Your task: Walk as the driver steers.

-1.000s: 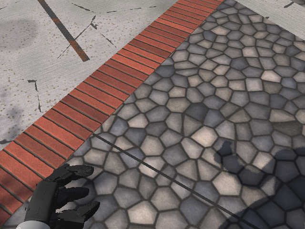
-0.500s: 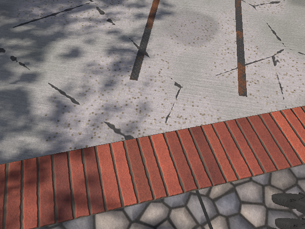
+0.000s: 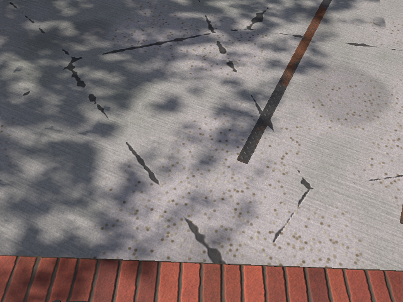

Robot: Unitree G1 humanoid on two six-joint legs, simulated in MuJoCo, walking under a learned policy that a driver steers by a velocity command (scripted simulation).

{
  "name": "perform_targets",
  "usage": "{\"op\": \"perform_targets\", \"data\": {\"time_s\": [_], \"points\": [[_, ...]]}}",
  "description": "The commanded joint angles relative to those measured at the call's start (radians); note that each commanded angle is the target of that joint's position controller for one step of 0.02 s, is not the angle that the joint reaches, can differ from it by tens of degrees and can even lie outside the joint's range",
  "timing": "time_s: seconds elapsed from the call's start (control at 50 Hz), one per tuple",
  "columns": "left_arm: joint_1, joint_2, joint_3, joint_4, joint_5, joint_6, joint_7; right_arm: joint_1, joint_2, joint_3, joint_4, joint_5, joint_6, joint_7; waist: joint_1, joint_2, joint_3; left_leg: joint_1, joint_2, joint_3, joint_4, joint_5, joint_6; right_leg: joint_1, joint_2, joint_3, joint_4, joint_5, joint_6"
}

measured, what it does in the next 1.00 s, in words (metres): steps on the spot, turning right: left foot, then right foot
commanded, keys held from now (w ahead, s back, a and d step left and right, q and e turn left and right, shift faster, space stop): e+shift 0.76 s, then q+shift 0.24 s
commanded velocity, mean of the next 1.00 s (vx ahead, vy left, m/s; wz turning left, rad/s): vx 0.03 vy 0.00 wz -0.61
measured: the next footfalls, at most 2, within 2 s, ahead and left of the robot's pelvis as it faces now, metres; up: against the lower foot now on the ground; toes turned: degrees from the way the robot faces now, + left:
left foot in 0.28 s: +0.13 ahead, +0.11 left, +0.00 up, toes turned -22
right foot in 0.74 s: +0.02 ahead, -0.13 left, +0.00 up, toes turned -43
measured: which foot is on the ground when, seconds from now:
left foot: up 0.00-0.26, down 0.28-0.76, up 0.78-1.00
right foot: down 0.00-0.30, up 0.32-0.72, down 0.74-1.00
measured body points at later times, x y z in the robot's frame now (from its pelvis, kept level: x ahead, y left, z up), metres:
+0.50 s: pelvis +0.06 +0.03 +0.03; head +0.09 +0.03 +0.48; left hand +0.30 +0.26 -0.07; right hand +0.09 -0.29 -0.06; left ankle +0.09 +0.12 -0.71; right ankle +0.01 -0.11 -0.63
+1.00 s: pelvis +0.05 -0.03 +0.02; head +0.06 -0.06 +0.47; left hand +0.36 +0.02 -0.05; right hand -0.07 -0.31 -0.10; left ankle +0.16 +0.07 -0.66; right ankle -0.01 -0.10 -0.71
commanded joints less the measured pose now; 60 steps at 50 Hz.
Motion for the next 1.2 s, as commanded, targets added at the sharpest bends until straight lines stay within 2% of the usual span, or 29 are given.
{"op": "perform_targets", "data": {"time_s": [0.02, 0.04, 0.08, 0.12, 0.2, 0.26, 0.28, 0.3, 0.32, 0.34, 0.36, 0.4, 0.46, 0.54, 0.62, 0.68, 0.72, 0.74, 0.76, 0.78, 0.8, 0.82, 0.84, 0.86, 0.92, 0.96, 1.02, 1.12, 1.2], "points": [[0.049, 0.181, 0.052, -0.09, -0.034, 0.027, -0.008, 0.044, -0.167, -0.046, -0.04, -0.006, 0.028, 0.0, 0.024, -0.033, -0.168, -0.291, 0.041, 0.044, 0.241, 0.01, -0.064, 0.402, -0.33, 0.625, -0.212, -0.104, -0.221], [0.037, 0.208, 0.061, -0.095, -0.031, 0.039, 0.0, 0.009, -0.148, -0.044, -0.057, -0.008, 0.035, -0.002, 0.016, -0.032, -0.141, -0.286, 0.051, 0.029, 0.213, 0.052, -0.055, 0.34, -0.309, 0.615, -0.237, -0.223, -0.203], [0.016, 0.177, 0.06, -0.106, -0.03, 0.06, 0.012, -0.005, -0.09, -0.03, -0.054, -0.004, 0.031, -0.005, -0.004, -0.076, -0.1, -0.197, 0.056, 0.049, -0.006, 0.081, -0.033, 0.239, -0.211, 0.497, -0.271, -0.291, -0.133], [0.034, 0.162, 0.066, -0.107, -0.031, 0.082, 0.024, -0.011, -0.056, -0.024, -0.038, 0.0, 0.02, -0.009, 0.002, -0.139, -0.125, -0.106, 0.023, 0.081, -0.168, 0.08, -0.031, 0.227, -0.163, 0.453, -0.283, -0.269, -0.122], [0.062, 0.184, 0.094, -0.116, -0.049, 0.11, 0.041, -0.021, -0.061, -0.029, -0.019, 0.01, 0.004, 0.006, 0.011, -0.187, -0.149, 0.001, 0.009, 0.051, -0.389, 0.186, -0.007, 0.224, -0.171, 0.516, -0.318, -0.362, -0.125], [0.048, 0.184, 0.105, -0.126, -0.057, 0.13, 0.06, 0.02, -0.078, -0.041, 0.007, 0.014, -0.017, 0.018, -0.017, -0.189, -0.151, 0.135, 0.032, 0.046, -0.584, 0.301, 0.027, 0.165, -0.146, 0.543, -0.313, -0.446, -0.08], [0.052, 0.171, 0.102, -0.13, -0.061, 0.133, 0.064, 0.056, -0.105, -0.052, 0.02, 0.01, -0.021, 0.016, -0.032, -0.165, -0.164, 0.235, 0.093, 0.028, -0.67, 0.347, 0.053, 0.101, -0.107, 0.511, -0.264, -0.494, -0.041], [0.036, 0.139, 0.094, -0.155, -0.064, 0.134, 0.064, 0.088, -0.179, -0.068, 0.027, -0.017, -0.021, 0.014, -0.032, 0.012, -0.175, 0.306, 0.279, -0.178, -0.745, 0.236, 0.154, -0.048, -0.017, 0.38, -0.071, -0.575, 0.003], [0.101, 0.126, 0.095, -0.149, -0.07, 0.125, 0.057, -0.026, -0.201, -0.069, -0.001, -0.046, -0.025, 0.012, 0.027, 0.231, -0.138, 0.234, 0.469, -0.363, -0.809, 0.3, 0.244, -0.128, 0.076, 0.175, 0.245, -0.526, 0.037], [0.129, 0.204, 0.117, -0.121, -0.055, 0.119, 0.05, -0.112, -0.134, -0.05, -0.036, -0.057, -0.032, 0.002, 0.052, 0.176, -0.103, 0.15, 0.487, -0.305, -0.799, 0.39, 0.252, -0.135, -0.009, 0.143, 0.419, -0.463, 0.073], [0.164, 0.216, 0.124, -0.091, -0.05, 0.126, 0.049, -0.173, -0.084, -0.036, -0.056, -0.039, -0.033, -0.01, 0.073, 0.112, -0.087, 0.112, 0.423, -0.186, -0.774, 0.419, 0.211, -0.107, -0.021, 0.122, 0.499, -0.396, 0.084], [0.21, 0.159, 0.107, -0.066, -0.041, 0.141, 0.053, -0.199, -0.064, -0.023, -0.065, -0.013, -0.028, -0.023, 0.069, 0.085, -0.065, 0.12, 0.367, -0.066, -0.749, 0.5, 0.186, -0.15, -0.042, 0.085, 0.681, -0.321, 0.106], [0.122, 0.137, 0.084, -0.119, -0.055, 0.144, 0.042, -0.127, -0.083, -0.023, -0.055, -0.019, -0.016, -0.03, 0.014, 0.089, -0.031, 0.195, 0.346, 0.052, -0.743, 0.622, 0.216, -0.238, -0.118, 0.001, 0.672, -0.259, 0.149], [0.029, 0.111, 0.056, -0.185, -0.056, 0.14, 0.02, -0.044, -0.148, -0.047, -0.034, -0.021, 0.004, -0.018, -0.05, 0.114, -0.066, 0.326, 0.397, 0.107, -0.71, 0.788, 0.244, -0.228, -0.187, -0.043, 0.494, -0.276, 0.173], [0.029, 0.115, 0.051, -0.202, -0.052, 0.147, 0.012, -0.072, -0.192, -0.071, -0.04, -0.008, 0.006, 0.01, -0.037, 0.125, -0.092, 0.279, 0.429, 0.207, -0.688, 0.869, 0.228, -0.075, -0.189, -0.113, 0.335, -0.281, 0.139], [0.025, 0.126, 0.06, -0.208, -0.053, 0.169, 0.005, -0.078, -0.198, -0.083, -0.034, 0.02, -0.008, 0.033, -0.022, 0.149, -0.103, 0.276, 0.457, 0.258, -0.634, 0.886, 0.192, 0.021, -0.171, -0.149, 0.202, -0.286, 0.092], [0.065, 0.138, 0.077, -0.199, -0.053, 0.182, -0.001, -0.092, -0.185, -0.085, -0.028, 0.041, -0.018, 0.039, 0.023, 0.139, -0.122, 0.244, 0.456, 0.309, -0.526, 0.858, 0.131, 0.147, -0.144, -0.159, 0.039, -0.215, 0.036], [0.145, 0.171, 0.098, -0.171, -0.047, 0.181, 0.011, -0.062, -0.156, -0.08, -0.009, 0.044, -0.023, 0.043, 0.063, 0.073, -0.157, 0.157, 0.409, 0.363, -0.383, 0.81, 0.069, 0.311, -0.117, -0.13, -0.073, -0.082, -0.013], [0.237, 0.3, 0.14, -0.162, -0.05, 0.175, 0.033, -0.048, -0.123, -0.071, -0.027, 0.015, -0.03, 0.043, 0.092, -0.145, -0.182, -0.131, 0.309, 0.406, -0.103, 0.442, -0.024, 0.563, -0.265, 0.137, -0.122, 0.346, -0.107], [0.181, 0.383, 0.14, -0.194, -0.014, 0.152, 0.033, -0.081, -0.065, -0.041, -0.098, -0.03, -0.038, 0.04, 0.046, -0.368, -0.274, -0.42, 0.164, 0.297, 0.118, -0.128, -0.082, 0.647, -0.515, 0.514, -0.112, 0.518, -0.335], [0.165, 0.264, 0.11, -0.198, -0.004, 0.127, 0.018, -0.151, -0.138, -0.062, -0.074, -0.015, -0.03, 0.033, 0.127, -0.169, -0.305, -0.422, 0.188, 0.16, 0.232, -0.115, -0.078, 0.589, -0.517, 0.409, -0.142, 0.473, -0.35], [0.126, 0.219, 0.087, -0.176, -0.005, 0.11, 0.02, -0.146, -0.142, -0.063, -0.065, 0.018, -0.02, 0.026, 0.092, -0.139, -0.243, -0.399, 0.21, 0.156, 0.23, -0.036, -0.058, 0.502, -0.467, 0.278, -0.142, 0.4, -0.291], [0.062, 0.178, 0.075, -0.165, -0.021, 0.103, 0.026, -0.105, -0.127, -0.06, -0.034, 0.021, -0.012, 0.014, 0.053, -0.09, -0.203, -0.376, 0.23, 0.15, 0.162, 0.039, -0.052, 0.45, -0.394, 0.192, -0.144, 0.297, -0.228], [0.007, 0.142, 0.058, -0.16, -0.03, 0.102, 0.032, -0.07, -0.129, -0.059, -0.013, 0.009, -0.004, 0.006, 0.025, -0.104, -0.181, -0.333, 0.229, 0.162, 0.124, 0.116, -0.064, 0.398, -0.359, 0.129, -0.147, 0.289, -0.197], [-0.047, 0.055, 0.018, -0.116, 0.008, 0.085, 0.041, 0.044, -0.083, -0.041, 0.047, 0.017, 0.009, 0.016, -0.024, -0.133, -0.183, -0.116, 0.219, 0.168, -0.008, 0.247, -0.091, 0.275, -0.3, -0.03, -0.178, 0.284, -0.175], [-0.044, 0.091, 0.029, -0.09, 0.018, 0.079, 0.045, -0.01, -0.078, -0.029, 0.022, 0.023, 0.011, 0.019, 0.013, -0.151, -0.126, -0.09, 0.215, 0.166, -0.146, 0.264, -0.089, 0.264, -0.31, -0.052, -0.197, 0.183, -0.172], [-0.007, 0.177, 0.061, -0.056, 0.007, 0.1, 0.056, -0.044, -0.135, -0.04, -0.027, 0.027, 0.019, 0.022, 0.049, -0.151, -0.073, -0.172, 0.221, 0.185, -0.146, 0.182, -0.078, 0.307, -0.403, 0.023, -0.222, 0.073, -0.222], [-0.032, 0.156, 0.069, -0.034, -0.009, 0.108, 0.056, -0.014, -0.098, -0.041, -0.058, 0.027, 0.034, 0.034, 0.039, -0.12, -0.055, -0.2, 0.24, 0.209, -0.169, 0.118, -0.056, 0.357, -0.457, 0.009, -0.195, 0.148, -0.221], [-0.061, 0.167, 0.084, -0.023, -0.032, 0.115, 0.057, 0.031, -0.078, -0.047, -0.079, 0.033, 0.04, 0.055, 0.005, -0.114, -0.106, -0.096, 0.204, 0.271, -0.354, 0.194, -0.007, 0.4, -0.453, -0.075, -0.083, 0.264, -0.154]]}}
